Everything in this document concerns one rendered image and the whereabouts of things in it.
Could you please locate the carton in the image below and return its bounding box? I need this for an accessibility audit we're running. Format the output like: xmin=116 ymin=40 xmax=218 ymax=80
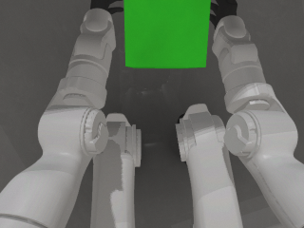
xmin=123 ymin=0 xmax=211 ymax=69

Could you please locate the right robot forearm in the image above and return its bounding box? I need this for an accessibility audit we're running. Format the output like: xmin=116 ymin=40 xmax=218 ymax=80
xmin=212 ymin=15 xmax=298 ymax=134

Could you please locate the left robot forearm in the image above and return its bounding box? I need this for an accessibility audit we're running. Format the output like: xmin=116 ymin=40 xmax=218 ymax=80
xmin=37 ymin=8 xmax=116 ymax=143

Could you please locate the left robot hand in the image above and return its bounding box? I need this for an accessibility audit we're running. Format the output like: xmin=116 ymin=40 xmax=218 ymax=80
xmin=90 ymin=0 xmax=124 ymax=14

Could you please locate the right robot hand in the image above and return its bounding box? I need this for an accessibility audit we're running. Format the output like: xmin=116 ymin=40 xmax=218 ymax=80
xmin=209 ymin=0 xmax=238 ymax=29

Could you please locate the robot right thigh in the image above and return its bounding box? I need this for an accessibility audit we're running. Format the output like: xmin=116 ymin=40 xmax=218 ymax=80
xmin=175 ymin=111 xmax=243 ymax=228

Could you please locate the right robot shin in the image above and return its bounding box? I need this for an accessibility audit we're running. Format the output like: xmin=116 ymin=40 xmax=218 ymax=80
xmin=182 ymin=104 xmax=226 ymax=142

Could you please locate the robot right upper arm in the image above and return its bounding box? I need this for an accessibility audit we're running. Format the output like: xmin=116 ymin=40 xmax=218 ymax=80
xmin=223 ymin=109 xmax=304 ymax=228

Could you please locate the robot left upper arm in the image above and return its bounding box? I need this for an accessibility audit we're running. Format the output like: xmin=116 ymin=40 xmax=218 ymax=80
xmin=0 ymin=104 xmax=109 ymax=228

